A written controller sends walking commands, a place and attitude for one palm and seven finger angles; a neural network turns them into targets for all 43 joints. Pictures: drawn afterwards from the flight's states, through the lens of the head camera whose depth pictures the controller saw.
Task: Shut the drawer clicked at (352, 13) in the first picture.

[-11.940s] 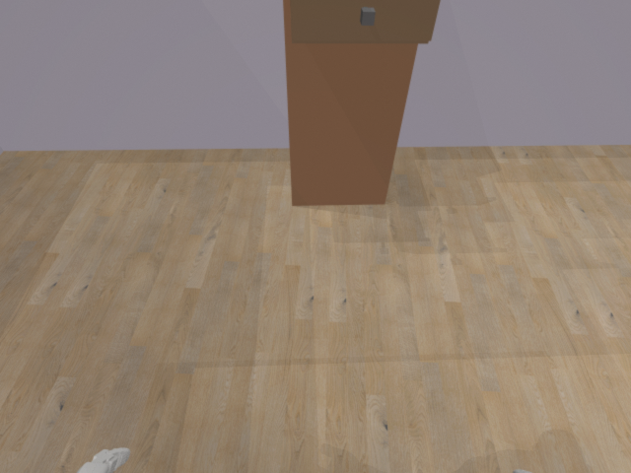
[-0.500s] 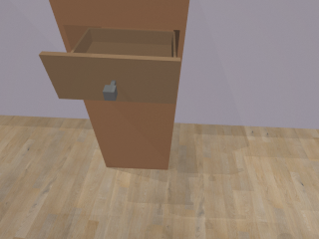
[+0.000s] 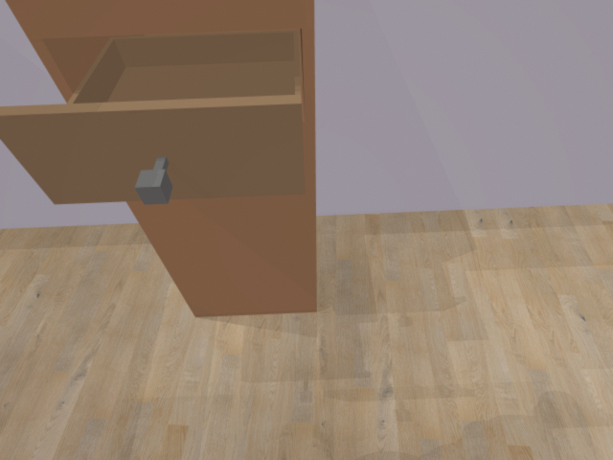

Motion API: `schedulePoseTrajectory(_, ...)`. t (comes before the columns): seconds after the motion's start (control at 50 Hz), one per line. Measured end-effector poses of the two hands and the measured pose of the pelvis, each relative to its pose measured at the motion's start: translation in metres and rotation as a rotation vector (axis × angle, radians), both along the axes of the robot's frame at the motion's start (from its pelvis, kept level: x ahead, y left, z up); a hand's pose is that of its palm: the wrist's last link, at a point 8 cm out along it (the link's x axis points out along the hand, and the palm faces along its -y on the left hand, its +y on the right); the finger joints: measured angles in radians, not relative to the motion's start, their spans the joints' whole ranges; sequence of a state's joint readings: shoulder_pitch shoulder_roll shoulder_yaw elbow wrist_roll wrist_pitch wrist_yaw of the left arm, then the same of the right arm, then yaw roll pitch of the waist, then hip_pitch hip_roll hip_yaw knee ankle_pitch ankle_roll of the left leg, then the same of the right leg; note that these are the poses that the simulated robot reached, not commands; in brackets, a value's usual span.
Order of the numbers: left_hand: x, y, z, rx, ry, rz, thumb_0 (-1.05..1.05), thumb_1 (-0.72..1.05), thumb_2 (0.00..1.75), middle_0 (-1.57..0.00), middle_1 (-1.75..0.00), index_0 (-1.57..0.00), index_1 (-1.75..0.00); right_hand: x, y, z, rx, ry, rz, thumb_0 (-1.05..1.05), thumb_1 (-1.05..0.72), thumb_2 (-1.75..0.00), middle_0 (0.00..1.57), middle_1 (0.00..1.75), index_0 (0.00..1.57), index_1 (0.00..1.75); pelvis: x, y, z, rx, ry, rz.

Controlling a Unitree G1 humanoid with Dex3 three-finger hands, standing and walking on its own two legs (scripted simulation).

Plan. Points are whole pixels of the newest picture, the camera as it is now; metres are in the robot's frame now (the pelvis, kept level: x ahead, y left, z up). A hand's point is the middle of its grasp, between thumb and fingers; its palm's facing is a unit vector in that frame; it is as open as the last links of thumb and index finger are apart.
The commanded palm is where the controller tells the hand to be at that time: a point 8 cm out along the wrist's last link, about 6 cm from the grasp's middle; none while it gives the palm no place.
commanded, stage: look again from close up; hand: left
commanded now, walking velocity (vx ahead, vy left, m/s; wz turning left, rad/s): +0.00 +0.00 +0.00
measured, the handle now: (157, 177) +0.44 +0.21 +0.14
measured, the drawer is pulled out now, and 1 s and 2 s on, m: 0.19 0.19 0.19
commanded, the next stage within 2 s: none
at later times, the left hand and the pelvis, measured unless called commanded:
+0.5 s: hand out of the picture +0.02 +0.17 -0.16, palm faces +0.05 -0.97 -0.24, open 7.3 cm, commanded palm none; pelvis +0.00 -0.01 +0.01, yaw +0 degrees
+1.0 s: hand out of the picture -0.01 +0.17 -0.16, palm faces +0.04 -0.98 -0.22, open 7.3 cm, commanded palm none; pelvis -0.02 +0.00 +0.01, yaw +0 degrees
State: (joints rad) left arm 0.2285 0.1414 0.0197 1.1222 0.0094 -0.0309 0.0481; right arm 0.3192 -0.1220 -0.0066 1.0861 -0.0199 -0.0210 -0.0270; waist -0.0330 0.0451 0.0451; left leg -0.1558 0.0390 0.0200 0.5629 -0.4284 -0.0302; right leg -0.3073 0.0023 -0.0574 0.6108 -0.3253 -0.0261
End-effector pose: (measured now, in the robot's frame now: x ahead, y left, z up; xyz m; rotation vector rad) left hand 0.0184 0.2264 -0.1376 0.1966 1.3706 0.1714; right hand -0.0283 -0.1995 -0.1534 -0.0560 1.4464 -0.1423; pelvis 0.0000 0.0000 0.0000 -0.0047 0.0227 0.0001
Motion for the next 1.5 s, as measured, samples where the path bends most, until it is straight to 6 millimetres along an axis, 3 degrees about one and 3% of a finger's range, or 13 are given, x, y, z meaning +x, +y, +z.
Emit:
schedulePoseTrajectory(0.12, 0.018, -0.002, 0.007, 0.013, -0.063, 0.027, 0.01, 0.94, 0.90, -0.20, -0.29, -0.20, -0.30, 0.035, -0.014, -0.006, -0.024, -0.061, 0.046, 0.02, -0.92, -0.90, 0.20, 0.30, 0.19, 0.29, 0.010, -0.003, 0.000, 0.005, -0.020, 0.005)
schedulePoseTrajectory(0.24, 0.018, -0.006, 0.011, 0.018, -0.066, 0.027, 0.00, 0.93, 0.90, -0.20, -0.29, -0.20, -0.30, 0.046, -0.026, -0.004, -0.032, -0.086, 0.052, 0.02, -0.92, -0.90, 0.19, 0.30, 0.19, 0.29, 0.011, -0.008, 0.002, 0.014, -0.025, 0.006)
schedulePoseTrajectory(0.52, -0.011, -0.012, 0.012, 0.004, -0.016, 0.040, 0.00, 0.92, 0.90, -0.20, -0.29, -0.20, -0.30, 0.014, -0.024, 0.000, -0.012, -0.014, 0.056, 0.01, -0.91, -0.90, 0.19, 0.30, 0.19, 0.29, -0.001, -0.014, 0.006, 0.015, -0.035, 0.006)
schedulePoseTrajectory(0.84, -0.033, -0.009, 0.009, -0.022, 0.013, 0.042, 0.00, 0.92, 0.90, -0.20, -0.29, -0.20, -0.30, -0.025, -0.011, 0.008, -0.009, 0.050, 0.042, 0.00, -0.90, -0.90, 0.19, 0.30, 0.19, 0.29, -0.014, -0.007, 0.009, 0.012, -0.036, 0.002)
schedulePoseTrajectory(1.14, -0.038, -0.004, 0.008, -0.025, 0.016, 0.041, 0.00, 0.92, 0.90, -0.20, -0.29, -0.20, -0.30, -0.021, -0.002, 0.008, -0.007, 0.026, 0.044, 0.00, -0.90, -0.90, 0.20, 0.30, 0.19, 0.29, -0.017, 0.000, 0.009, 0.016, -0.036, 0.000)
schedulePoseTrajectory(1.5, -0.035, -0.005, 0.008, -0.025, 0.017, 0.042, 0.00, 0.92, 0.90, -0.20, -0.29, -0.20, -0.30, -0.007, -0.009, 0.009, -0.023, 0.003, 0.051, 0.00, -0.90, -0.90, 0.20, 0.30, 0.19, 0.29, -0.014, -0.002, 0.009, 0.018, -0.035, 0.000)
